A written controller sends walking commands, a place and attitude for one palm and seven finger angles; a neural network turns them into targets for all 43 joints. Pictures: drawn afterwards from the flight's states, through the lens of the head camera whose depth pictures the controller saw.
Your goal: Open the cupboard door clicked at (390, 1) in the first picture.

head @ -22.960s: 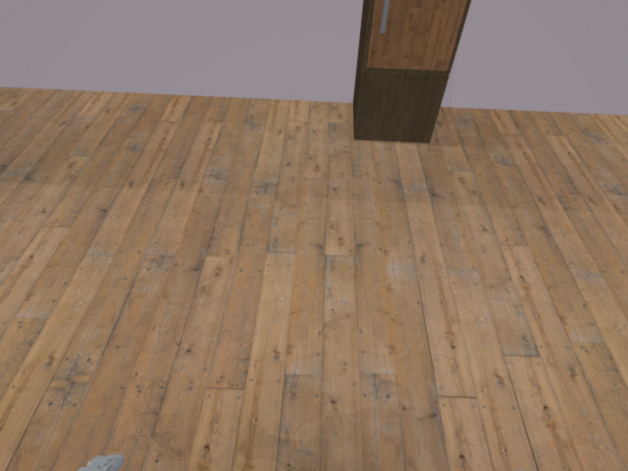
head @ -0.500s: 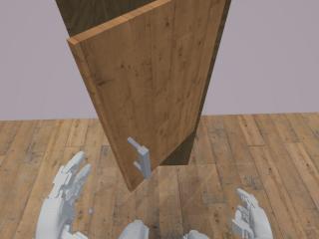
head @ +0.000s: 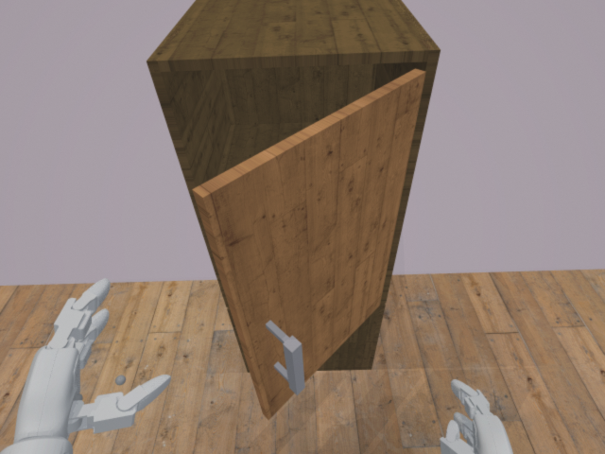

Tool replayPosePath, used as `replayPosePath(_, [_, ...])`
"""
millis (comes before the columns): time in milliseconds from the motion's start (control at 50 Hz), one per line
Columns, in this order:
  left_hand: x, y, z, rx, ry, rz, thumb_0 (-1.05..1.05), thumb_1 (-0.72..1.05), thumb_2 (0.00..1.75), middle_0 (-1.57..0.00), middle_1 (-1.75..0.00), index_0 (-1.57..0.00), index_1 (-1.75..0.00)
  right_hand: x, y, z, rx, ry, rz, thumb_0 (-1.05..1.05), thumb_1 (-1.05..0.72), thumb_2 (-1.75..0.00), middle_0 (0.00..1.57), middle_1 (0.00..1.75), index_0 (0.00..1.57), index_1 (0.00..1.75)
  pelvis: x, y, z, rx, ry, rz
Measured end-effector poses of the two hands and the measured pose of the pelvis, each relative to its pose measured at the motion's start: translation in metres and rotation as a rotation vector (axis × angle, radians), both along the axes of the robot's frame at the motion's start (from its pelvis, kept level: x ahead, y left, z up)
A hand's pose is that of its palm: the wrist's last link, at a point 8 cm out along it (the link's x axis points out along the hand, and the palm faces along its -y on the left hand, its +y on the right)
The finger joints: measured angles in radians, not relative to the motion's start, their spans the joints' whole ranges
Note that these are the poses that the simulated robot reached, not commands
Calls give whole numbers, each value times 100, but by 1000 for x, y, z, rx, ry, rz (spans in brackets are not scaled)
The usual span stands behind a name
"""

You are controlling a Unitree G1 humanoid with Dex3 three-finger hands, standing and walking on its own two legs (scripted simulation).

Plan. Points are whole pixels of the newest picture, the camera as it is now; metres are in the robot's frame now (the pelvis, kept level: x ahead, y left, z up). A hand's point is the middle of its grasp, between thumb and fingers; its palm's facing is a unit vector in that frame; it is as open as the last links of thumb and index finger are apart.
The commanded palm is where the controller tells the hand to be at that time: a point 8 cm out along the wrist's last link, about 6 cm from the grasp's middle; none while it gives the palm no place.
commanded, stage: draw the hand back to the body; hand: left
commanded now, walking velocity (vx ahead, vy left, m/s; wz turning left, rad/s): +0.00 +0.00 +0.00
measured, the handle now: (285, 358) +0.29 +0.06 -0.07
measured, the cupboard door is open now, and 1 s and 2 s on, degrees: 45 45 45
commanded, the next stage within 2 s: step back with the hand held close in 0.66 s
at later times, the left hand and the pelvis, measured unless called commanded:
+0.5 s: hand (60, 319) +0.20 +0.26 +0.17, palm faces +0.42 -0.82 -0.39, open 7.6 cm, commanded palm +0.15 +0.30 +0.20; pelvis +0.00 +0.00 +0.02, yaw -1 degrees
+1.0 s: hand (52, 324) +0.19 +0.26 +0.18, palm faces +0.38 -0.80 -0.46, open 7.4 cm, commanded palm +0.13 +0.30 +0.20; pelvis -0.02 +0.00 +0.03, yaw -2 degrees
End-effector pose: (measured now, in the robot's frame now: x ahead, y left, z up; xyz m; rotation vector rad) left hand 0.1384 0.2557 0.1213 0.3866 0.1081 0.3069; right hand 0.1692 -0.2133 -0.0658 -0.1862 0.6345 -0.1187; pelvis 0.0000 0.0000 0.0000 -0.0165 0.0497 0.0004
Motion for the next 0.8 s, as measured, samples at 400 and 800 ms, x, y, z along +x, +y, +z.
replayPosePath(400, [18, 44, 85, 141, -264, 88, 1, 78, 85, -21, -30, -20, -30, 17, -2, 17, 2, -9, 42, 1, -90, -90, 20, 30, 20, 30, 7, 3, 21, 7, -77, -17])
replayPosePath(800, [6, 34, 77, 102, -241, 77, 2, 89, 90, -21, -31, -21, -30, 0, -10, 17, -5, 12, 27, 1, -90, -90, 20, 30, 20, 30, -4, -4, 25, 8, -113, -21])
